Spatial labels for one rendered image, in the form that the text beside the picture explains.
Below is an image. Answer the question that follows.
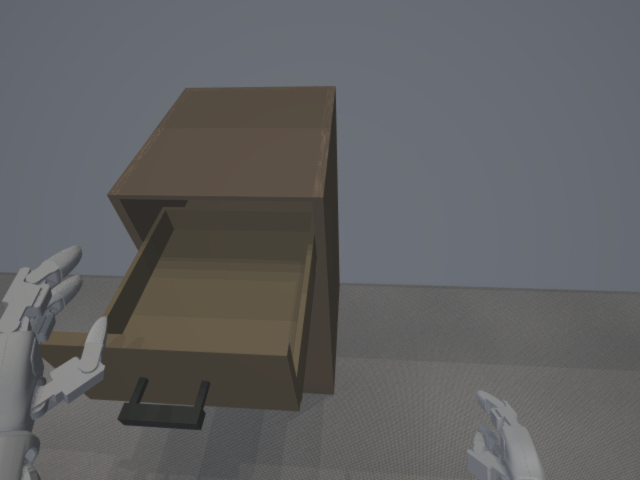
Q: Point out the cabinet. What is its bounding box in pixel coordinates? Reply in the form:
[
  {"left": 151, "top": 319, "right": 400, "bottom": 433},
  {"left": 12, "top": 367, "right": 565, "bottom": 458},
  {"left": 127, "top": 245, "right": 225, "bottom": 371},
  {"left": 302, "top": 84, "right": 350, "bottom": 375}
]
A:
[{"left": 107, "top": 86, "right": 340, "bottom": 395}]

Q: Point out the left robot forearm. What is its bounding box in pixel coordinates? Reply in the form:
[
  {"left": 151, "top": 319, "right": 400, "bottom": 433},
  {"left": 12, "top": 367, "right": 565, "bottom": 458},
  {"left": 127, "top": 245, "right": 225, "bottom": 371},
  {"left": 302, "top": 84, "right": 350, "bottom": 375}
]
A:
[{"left": 0, "top": 431, "right": 41, "bottom": 480}]

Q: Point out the robot right hand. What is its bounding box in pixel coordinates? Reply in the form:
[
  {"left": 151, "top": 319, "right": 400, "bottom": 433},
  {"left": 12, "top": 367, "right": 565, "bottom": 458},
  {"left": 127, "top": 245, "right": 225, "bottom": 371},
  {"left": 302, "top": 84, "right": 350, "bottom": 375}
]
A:
[{"left": 467, "top": 390, "right": 546, "bottom": 480}]

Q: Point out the robot left hand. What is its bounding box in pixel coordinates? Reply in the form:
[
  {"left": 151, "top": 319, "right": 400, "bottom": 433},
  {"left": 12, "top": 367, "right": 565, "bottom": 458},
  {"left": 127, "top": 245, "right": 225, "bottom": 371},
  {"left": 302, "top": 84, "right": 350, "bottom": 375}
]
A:
[{"left": 0, "top": 245, "right": 108, "bottom": 432}]

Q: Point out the drawer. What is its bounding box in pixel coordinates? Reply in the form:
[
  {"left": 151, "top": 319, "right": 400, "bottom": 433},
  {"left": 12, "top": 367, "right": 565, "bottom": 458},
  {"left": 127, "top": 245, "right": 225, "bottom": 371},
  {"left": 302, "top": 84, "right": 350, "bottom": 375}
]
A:
[{"left": 39, "top": 207, "right": 317, "bottom": 411}]

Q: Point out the handle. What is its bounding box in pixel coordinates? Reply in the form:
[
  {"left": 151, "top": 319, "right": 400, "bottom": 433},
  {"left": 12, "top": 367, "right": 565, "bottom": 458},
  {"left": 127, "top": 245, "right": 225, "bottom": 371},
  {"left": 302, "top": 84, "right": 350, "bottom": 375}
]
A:
[{"left": 118, "top": 377, "right": 210, "bottom": 430}]

